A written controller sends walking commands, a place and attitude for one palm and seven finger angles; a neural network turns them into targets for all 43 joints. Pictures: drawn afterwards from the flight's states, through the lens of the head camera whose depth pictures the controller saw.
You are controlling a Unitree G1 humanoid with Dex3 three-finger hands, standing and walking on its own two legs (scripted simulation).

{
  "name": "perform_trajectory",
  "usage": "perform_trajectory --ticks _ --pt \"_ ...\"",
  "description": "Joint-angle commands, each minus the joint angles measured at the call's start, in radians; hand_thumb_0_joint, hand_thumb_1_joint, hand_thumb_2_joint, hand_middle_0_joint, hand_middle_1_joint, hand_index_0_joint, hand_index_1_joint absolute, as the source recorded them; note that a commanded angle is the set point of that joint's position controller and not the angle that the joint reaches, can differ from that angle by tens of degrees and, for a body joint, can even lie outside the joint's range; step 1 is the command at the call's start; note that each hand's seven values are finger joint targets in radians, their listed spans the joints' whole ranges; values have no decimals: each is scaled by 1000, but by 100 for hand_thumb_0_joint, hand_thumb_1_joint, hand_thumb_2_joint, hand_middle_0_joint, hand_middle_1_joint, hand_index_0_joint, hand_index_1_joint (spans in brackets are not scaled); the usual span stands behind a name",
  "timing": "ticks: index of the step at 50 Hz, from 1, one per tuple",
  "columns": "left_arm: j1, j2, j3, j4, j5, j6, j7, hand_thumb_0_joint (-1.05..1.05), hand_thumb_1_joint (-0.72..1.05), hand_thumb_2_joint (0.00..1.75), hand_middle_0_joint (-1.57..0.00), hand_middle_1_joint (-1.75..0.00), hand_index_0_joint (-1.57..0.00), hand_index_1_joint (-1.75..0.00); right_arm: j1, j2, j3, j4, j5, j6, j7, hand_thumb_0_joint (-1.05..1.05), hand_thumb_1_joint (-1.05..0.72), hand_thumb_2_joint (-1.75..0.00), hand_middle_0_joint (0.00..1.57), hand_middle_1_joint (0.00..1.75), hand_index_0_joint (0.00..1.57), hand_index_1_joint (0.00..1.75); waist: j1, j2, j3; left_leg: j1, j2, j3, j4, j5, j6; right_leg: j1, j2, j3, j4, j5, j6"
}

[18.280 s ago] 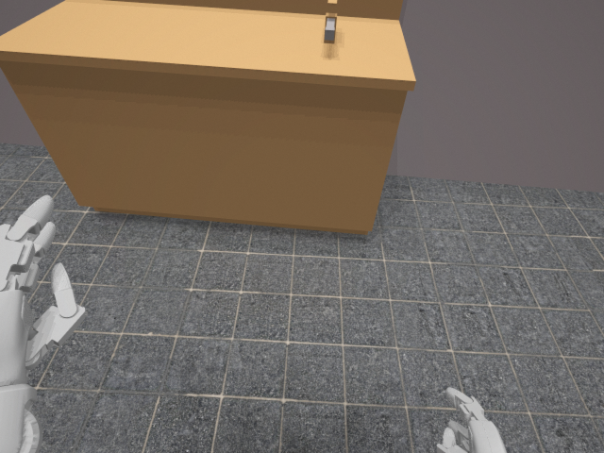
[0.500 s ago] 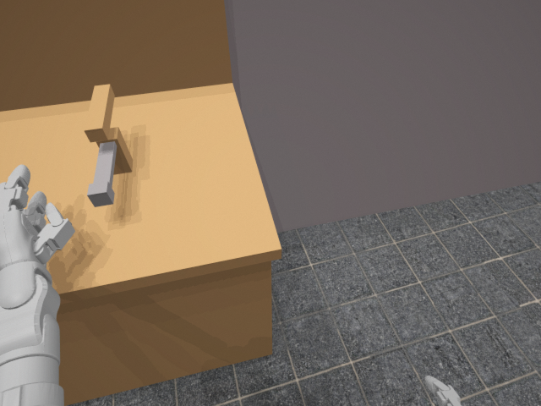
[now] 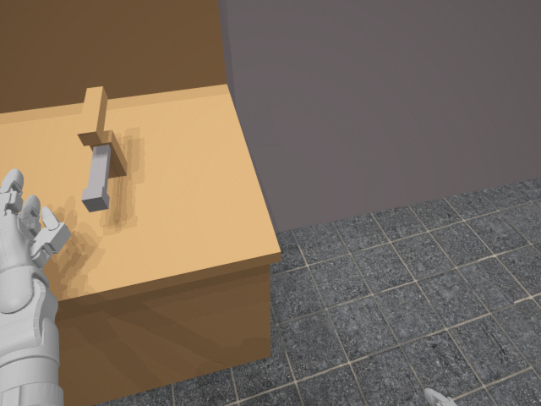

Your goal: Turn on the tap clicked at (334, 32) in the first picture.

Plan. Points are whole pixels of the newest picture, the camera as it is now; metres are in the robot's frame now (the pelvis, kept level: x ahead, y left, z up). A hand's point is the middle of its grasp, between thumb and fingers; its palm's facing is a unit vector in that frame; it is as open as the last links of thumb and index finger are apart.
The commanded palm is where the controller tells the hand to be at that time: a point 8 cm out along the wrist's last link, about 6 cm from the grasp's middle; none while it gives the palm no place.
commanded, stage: reach beside the lever's end, fingers flat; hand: left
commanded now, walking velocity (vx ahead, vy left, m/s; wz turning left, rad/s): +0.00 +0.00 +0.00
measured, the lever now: (96, 198) +0.39 +0.29 +0.10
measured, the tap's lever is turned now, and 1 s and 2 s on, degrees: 0 0 27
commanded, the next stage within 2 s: push the lever round in 0.20 s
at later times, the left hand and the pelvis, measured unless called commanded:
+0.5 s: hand (71, 220) +0.34 +0.31 +0.10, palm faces +0.50 -0.86 -0.06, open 7.8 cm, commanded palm +0.30 +0.34 +0.10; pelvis -0.01 +0.00 +0.00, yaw +1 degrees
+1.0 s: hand (91, 220) +0.35 +0.28 +0.10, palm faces +0.51 -0.86 -0.05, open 7.8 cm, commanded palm +0.30 +0.32 +0.10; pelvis +0.00 +0.00 +0.00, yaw +0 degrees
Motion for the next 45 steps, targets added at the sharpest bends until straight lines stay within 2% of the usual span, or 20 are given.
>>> perform_trajectory --ticks 1,4,6,7,9,11,13,16,17,19,22,24,31,32,33,34,37,40,44,45 --pt "-293 318 74 -242 1 -82 12 0 90 90 -15 -15 -15 -15 -44 -145 -43 -115 3 -43 -18 0 -90 -90 20 30 20 30 7 41 -182 94 -3 -23 -89 282 2 97 3 4 -64 255 -6" --pt "-338 302 41 -230 -4 -82 -11 0 90 90 -15 -15 -15 -15 -51 -147 -41 -116 6 -48 -26 0 -90 -90 20 30 20 30 -5 50 -200 101 -9 -22 -89 256 5 88 1 8 -63 241 -7" --pt "-398 296 18 -203 2 -76 -18 0 90 90 -15 -15 -15 -15 -55 -146 -33 -104 10 -48 -33 0 -90 -90 20 30 20 30 -18 82 -157 98 -7 -30 -94 201 4 47 -1 8 -74 186 -9" --pt "-400 296 17 -163 2 -71 -21 0 90 90 -15 -15 -15 -15 -51 -150 -34 -101 10 -50 -35 0 -90 -90 20 30 20 30 -24 41 -150 85 -8 -35 -97 171 5 40 0 6 -75 163 -8" --pt "-436 300 7 -153 -1 -73 -27 0 90 90 -15 -15 -15 -15 -51 -154 -34 -106 9 -53 -38 0 -90 -90 20 30 20 30 -22 36 -183 87 -14 -35 -93 159 9 44 -2 10 -76 158 -7" --pt "-414 336 44 -118 3 -73 -22 0 90 90 -15 -15 -15 -15 -44 -157 -34 -100 8 -49 -38 0 -90 -90 20 30 20 30 -10 39 -197 81 -14 -31 -87 173 10 59 -3 12 -76 172 -7" --pt "-440 334 35 -73 3 -71 -24 0 90 90 -15 -15 -15 -15 -38 -157 -30 -100 8 -44 -35 0 -90 -90 20 30 20 30 -18 14 -193 60 -15 -34 -83 173 11 55 -4 11 -69 183 -5" --pt "-429 369 67 -98 10 -90 -17 0 90 90 -15 -15 -15 -15 -34 -156 -34 -110 6 -38 -27 0 -90 -90 20 30 20 30 3 58 -246 79 -14 -27 -75 212 9 87 -5 15 -61 214 -7" --pt "-424 340 43 -109 12 -94 -15 0 90 90 -15 -15 -15 -15 -33 -151 -33 -119 4 -39 -23 0 -90 -90 20 30 20 30 1 65 -258 87 -16 -26 -74 236 8 91 -4 14 -55 234 -8" --pt "-409 342 51 -75 8 -90 -12 0 90 90 -15 -15 -15 -15 -27 -154 -34 -117 7 -33 -20 0 -90 -90 20 30 20 30 -5 22 -227 67 -11 -26 -72 237 9 83 -1 9 -55 241 -6" --pt "-415 306 20 -113 14 -91 0 0 90 90 -15 -15 -15 -15 -31 -151 -34 -125 7 -30 -15 0 -90 -90 20 30 20 30 -4 66 -233 84 -9 -27 -77 239 6 75 -2 9 -54 230 -7" --pt "-418 324 37 -96 10 -84 8 0 90 90 -15 -15 -15 -15 -26 -156 -37 -121 8 -27 -17 0 -90 -90 20 30 20 30 -8 19 -218 65 -8 -28 -80 213 9 74 0 10 -61 215 -5" --pt "-410 307 29 -163 27 -97 44 0 90 90 -15 -15 -15 -15 -32 -149 -39 -118 3 -19 -13 0 -90 -90 20 30 20 30 0 57 -239 89 -5 -25 -79 262 5 97 0 12 -55 248 -9" --pt "-399 268 -2 -173 26 -97 45 0 90 90 -15 -15 -15 -15 -30 -146 -40 -122 1 -22 -10 0 -90 -90 20 30 20 30 -4 52 -247 103 -5 -24 -80 281 4 98 1 9 -53 263 -8" --pt "-365 277 14 -169 23 -92 48 0 90 90 -15 -15 -15 -15 -29 -147 -43 -122 1 -21 -9 0 -90 -90 20 30 20 30 5 48 -258 102 -3 -22 -78 289 4 103 2 9 -51 271 -8" --pt "-387 281 11 -183 22 -92 51 0 90 90 -15 -15 -15 -15 -28 -149 -43 -120 0 -21 -9 0 -90 -90 20 30 20 30 -3 34 -257 103 -4 -24 -78 297 2 105 2 8 -50 280 -7" --pt "-350 244 -6 -168 24 -81 61 0 90 90 -15 -15 -15 -15 -35 -144 -41 -120 2 -16 -9 0 -90 -90 20 30 20 30 -3 26 -227 93 -3 -20 -82 283 3 100 1 7 -56 269 -6" --pt "-335 256 6 -193 22 -74 68 0 90 90 -15 -15 -15 -15 -39 -144 -44 -128 3 -14 -7 0 -90 -90 20 30 20 30 8 20 -248 94 -3 -17 -84 291 2 120 0 8 -54 281 -7" --pt "-336 211 -36 -240 30 -77 82 0 90 90 -15 -15 -15 -15 -48 -138 -43 -130 -1 -16 -4 0 -90 -90 20 30 20 30 3 42 -247 123 1 -20 -80 333 -4 112 1 5 -50 300 -8" --pt "-352 199 -49 -229 29 -74 84 0 90 90 -15 -15 -15 -15 -50 -137 -42 -124 1 -17 -4 0 -90 -90 20 30 20 30 -7 18 -226 117 0 -21 -80 308 -4 99 1 3 -53 287 -6"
